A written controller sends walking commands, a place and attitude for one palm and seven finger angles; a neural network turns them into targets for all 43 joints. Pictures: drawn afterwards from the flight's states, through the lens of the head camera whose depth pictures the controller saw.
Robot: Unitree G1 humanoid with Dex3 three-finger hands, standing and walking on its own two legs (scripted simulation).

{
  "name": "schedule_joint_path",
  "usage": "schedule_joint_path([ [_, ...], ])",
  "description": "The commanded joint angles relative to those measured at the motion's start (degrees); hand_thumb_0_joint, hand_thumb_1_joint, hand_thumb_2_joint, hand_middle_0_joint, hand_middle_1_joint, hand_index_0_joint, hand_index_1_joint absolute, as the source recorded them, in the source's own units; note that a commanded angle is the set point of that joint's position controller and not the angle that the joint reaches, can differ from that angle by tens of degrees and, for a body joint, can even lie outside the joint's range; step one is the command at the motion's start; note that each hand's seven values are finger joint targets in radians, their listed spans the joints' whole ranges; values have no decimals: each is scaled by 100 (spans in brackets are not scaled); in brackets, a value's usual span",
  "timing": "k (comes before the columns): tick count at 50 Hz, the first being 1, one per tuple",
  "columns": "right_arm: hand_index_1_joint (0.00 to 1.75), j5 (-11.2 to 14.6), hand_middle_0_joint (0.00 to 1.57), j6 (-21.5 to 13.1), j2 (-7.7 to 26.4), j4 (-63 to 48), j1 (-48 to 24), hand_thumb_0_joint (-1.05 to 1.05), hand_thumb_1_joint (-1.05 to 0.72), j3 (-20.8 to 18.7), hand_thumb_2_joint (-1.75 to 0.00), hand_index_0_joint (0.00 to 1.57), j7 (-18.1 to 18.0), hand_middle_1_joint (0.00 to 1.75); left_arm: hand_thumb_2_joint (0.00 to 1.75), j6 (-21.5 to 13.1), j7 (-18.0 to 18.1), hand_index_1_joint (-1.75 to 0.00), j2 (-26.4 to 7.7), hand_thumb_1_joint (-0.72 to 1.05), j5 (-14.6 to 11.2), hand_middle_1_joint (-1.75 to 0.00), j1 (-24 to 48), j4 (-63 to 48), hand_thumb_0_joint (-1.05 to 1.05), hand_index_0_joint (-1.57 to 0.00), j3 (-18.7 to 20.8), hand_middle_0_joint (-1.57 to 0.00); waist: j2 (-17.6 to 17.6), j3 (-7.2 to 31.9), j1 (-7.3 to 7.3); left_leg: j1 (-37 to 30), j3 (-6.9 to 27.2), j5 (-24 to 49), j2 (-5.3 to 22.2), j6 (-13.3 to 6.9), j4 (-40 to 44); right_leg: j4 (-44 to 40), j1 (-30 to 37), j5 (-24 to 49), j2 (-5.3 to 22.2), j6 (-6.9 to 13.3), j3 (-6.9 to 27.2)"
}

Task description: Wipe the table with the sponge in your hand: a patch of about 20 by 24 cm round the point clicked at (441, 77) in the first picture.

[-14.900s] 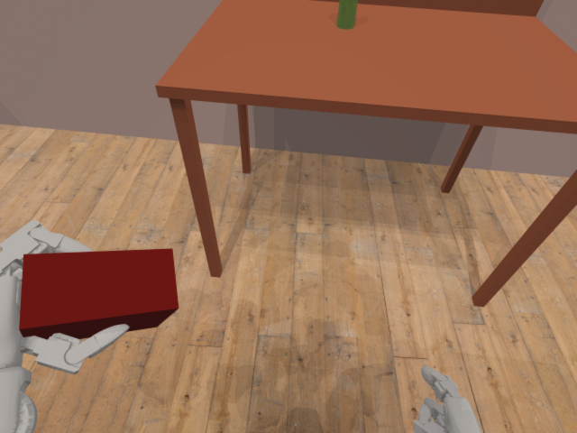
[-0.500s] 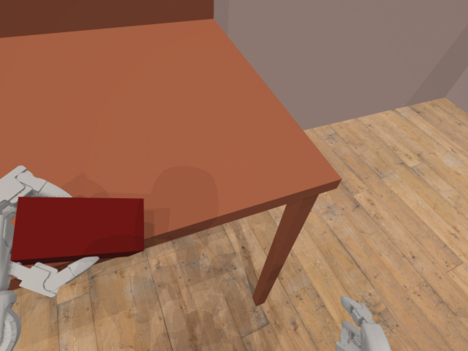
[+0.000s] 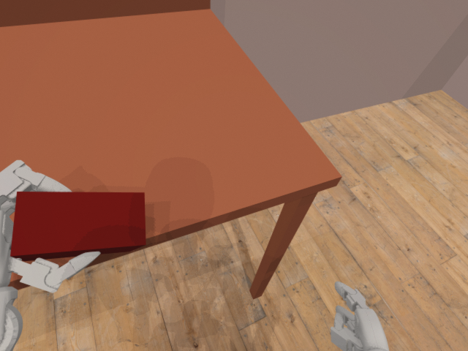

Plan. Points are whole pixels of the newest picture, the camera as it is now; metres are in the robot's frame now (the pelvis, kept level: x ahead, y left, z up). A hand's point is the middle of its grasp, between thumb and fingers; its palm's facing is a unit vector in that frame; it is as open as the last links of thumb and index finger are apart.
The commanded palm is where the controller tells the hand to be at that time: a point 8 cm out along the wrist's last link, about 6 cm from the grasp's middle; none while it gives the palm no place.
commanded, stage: look again from close up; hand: left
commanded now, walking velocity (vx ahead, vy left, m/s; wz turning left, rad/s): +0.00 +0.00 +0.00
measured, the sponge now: (102, 226) +0.24 +0.20 +0.13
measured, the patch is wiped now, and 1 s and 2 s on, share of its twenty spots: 0.00 0.00 0.00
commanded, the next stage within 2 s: turn the palm down, sponge in hand in 0.30 s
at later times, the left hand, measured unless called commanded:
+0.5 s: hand (26, 194) +0.24 +0.27 +0.19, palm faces +0.43 -0.77 -0.47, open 10.2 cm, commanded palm +0.16 +0.28 +0.18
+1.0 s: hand (32, 233) +0.20 +0.25 +0.17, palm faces +0.42 -0.54 -0.73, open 10.2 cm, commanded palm +0.15 +0.27 +0.22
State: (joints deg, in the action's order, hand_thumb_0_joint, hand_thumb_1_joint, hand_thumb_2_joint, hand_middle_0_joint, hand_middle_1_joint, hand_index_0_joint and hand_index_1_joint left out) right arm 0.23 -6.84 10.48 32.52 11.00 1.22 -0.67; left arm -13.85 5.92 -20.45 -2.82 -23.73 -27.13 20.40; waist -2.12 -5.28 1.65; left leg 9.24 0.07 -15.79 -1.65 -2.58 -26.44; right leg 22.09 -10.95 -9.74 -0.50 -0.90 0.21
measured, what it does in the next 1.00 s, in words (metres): shifts its weight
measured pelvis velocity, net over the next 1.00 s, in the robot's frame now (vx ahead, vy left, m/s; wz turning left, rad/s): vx -0.02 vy -0.06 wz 0.06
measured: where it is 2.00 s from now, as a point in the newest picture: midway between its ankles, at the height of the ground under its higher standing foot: outside the picture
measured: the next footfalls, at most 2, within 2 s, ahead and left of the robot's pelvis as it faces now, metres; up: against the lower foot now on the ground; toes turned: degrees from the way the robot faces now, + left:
none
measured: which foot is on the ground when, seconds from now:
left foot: down 0.00-1.00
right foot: down 0.00-1.00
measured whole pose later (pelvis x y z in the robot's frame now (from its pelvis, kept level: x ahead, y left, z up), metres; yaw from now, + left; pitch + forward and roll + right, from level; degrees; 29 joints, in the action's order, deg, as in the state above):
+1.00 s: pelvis -0.02 -0.06 -0.01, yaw +3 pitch -3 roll +0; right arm 0.7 -1.9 16.8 37.2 9.0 0.5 -3.9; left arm 10.1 1.1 -32.4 10.5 -7.9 -14.5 18.3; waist 5.7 -1.0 5.1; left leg 13.7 3.9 -17.5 0.1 0.7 -34.2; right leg 33.1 -15.6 -14.8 -2.7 2.8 -3.1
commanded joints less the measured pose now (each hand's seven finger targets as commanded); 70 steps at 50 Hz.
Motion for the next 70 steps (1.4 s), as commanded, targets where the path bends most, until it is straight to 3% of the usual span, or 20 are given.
schedule_joint_path([
  [1,30,28,20,-306,794,-844,-406,0,-90,-344,-90,20,-73,30,130,-260,103,-160,-824,10,27,-160,325,-1048,0,-120,561,-120,441,1026,-27,422,297,1253,465,235,645,25,982,1090,228,133,82],
  [19,30,49,20,-231,792,-845,-391,0,-90,-389,-90,20,-81,30,130,-237,128,-160,-870,10,30,-160,224,-1090,0,-120,616,-120,566,927,-18,614,295,1040,445,230,722,50,1074,1005,193,123,65],
  [20,30,270,20,-48,1084,-1769,849,0,-90,966,-90,20,-546,30,130,-1054,303,-160,-5172,10,101,-160,5297,-3098,0,-120,1582,-120,2069,1021,-431,1657,981,1242,635,143,566,1097,1098,-638,-187,-250,-1],
  [21,30,-472,20,-243,815,-454,145,0,-90,-334,-90,20,-307,30,130,-13,-73,-160,-2546,10,744,-160,2893,502,0,-120,1983,-120,1946,1960,519,-681,573,3807,547,712,164,982,249,77,-147,333,-123],
  [22,30,-492,20,-363,806,-515,6,0,-90,-224,-90,20,217,30,130,205,-287,-160,-1424,10,443,-160,2441,318,0,-120,412,-120,1306,1441,-23,-433,412,4998,360,1028,134,745,-132,198,-362,353,-500],
  [23,30,-404,20,-210,1088,-300,301,0,-90,-456,-90,20,299,30,130,425,-321,-160,-1631,10,428,-160,2310,-125,0,-120,809,-120,1630,2275,23,-1149,265,5314,481,987,-89,951,-301,564,-434,309,-394],
  [26,30,-244,20,-313,1197,-484,-256,0,-90,-371,-90,20,337,30,130,1242,-850,-160,-1186,10,-256,-160,1835,-217,0,-120,492,-120,1203,1997,402,-639,119,4155,346,749,-65,632,88,967,-129,344,-382],
  [29,30,-133,20,-207,1222,-714,-607,0,-90,-243,-90,20,312,30,130,1655,-976,-160,-1536,10,196,-160,1199,-346,0,-120,387,-120,126,1180,310,221,110,2302,255,315,176,617,76,707,-143,251,-506],
  [31,30,-141,20,-138,1125,-853,-745,0,-90,-162,-90,20,282,30,130,1530,-774,-160,-1663,10,529,-160,1434,-663,0,-120,411,-120,122,845,230,584,131,1096,179,199,327,632,-127,95,-130,261,-441],
  [34,30,-171,20,-105,1053,-867,-778,0,-90,-208,-90,20,93,30,130,1078,-398,-160,-2180,10,506,-160,1689,-941,0,-120,1037,-120,63,1143,296,720,149,73,85,124,265,524,-149,-701,-99,188,-224],
  [35,30,-99,20,-93,1029,-872,-861,0,-90,-170,-90,20,46,30,130,945,-221,-160,-2632,10,493,-160,2155,-1179,0,-120,1424,-120,285,1251,354,731,98,-218,51,137,256,489,-140,-1027,-112,197,-106],
  [38,30,-113,20,-23,965,-593,-636,0,-90,-242,-90,20,-73,30,130,967,-30,-160,-2182,10,656,-160,1998,-295,0,-120,1013,-120,444,1018,291,899,-19,-220,0,130,54,227,-141,-1279,37,176,63],
  [40,30,-3,20,43,1007,-519,-750,0,-90,-204,-90,20,-155,30,130,1365,-8,-160,-2432,10,813,-160,2325,242,0,-120,978,-120,839,731,259,1074,-106,-522,-27,163,-59,-8,-202,-1790,206,200,419],
  [45,30,117,20,163,1027,-523,-1173,0,-90,-178,-90,20,-339,30,130,2222,-333,-160,-2590,10,1242,-160,2879,389,0,-120,303,-120,301,609,164,1268,-89,-494,38,228,-476,-465,6,-2631,693,12,1274],
  [50,30,88,20,81,973,-618,-1315,0,-90,-204,-90,20,-401,30,130,1845,-473,-160,-2946,10,1504,-160,2941,-458,0,-120,419,-120,180,1152,342,1033,28,-269,28,177,-551,-278,119,-2525,632,27,1231],
  [53,30,38,20,139,1002,-527,-1121,0,-90,-275,-90,20,-395,30,130,1765,-482,-160,-2946,10,1462,-160,2229,-341,0,-120,702,-120,-92,1240,466,1052,88,62,42,167,-495,-48,354,-1490,621,-7,1018],
  [55,30,105,20,157,1049,-543,-1192,0,-90,-282,-90,20,-356,30,130,1960,-458,-160,-3137,10,1440,-160,1985,-244,0,-120,1010,-120,199,1352,573,945,45,382,26,184,-442,100,489,-832,519,25,883],
  [59,30,101,20,242,1085,-577,-1027,0,-90,-296,-90,20,-346,30,130,2438,-256,-160,-3003,10,1673,-160,1997,-553,0,-120,865,-120,460,1307,593,671,-42,1083,13,123,-156,443,544,434,253,121,234],
  [66,30,129,20,237,1094,-678,-1235,0,-90,-157,-90,20,-333,30,130,3106,-400,-160,-2767,10,2410,-160,2453,-1411,0,-120,146,-120,668,1531,439,72,30,1933,68,84,91,494,552,925,-4,198,-100],
  [70,30,163,20,278,1098,-724,-1631,0,-90,-104,-90,20,-353,30,130,3416,-581,-160,-2919,10,2857,-160,2706,-1708,0,-120,18,-120,949,1573,494,-134,180,2152,118,114,271,412,566,775,-115,262,-106],
])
